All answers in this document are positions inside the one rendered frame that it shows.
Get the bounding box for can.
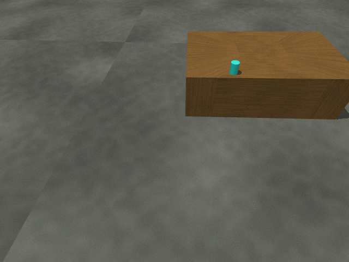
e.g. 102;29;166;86
229;60;240;75

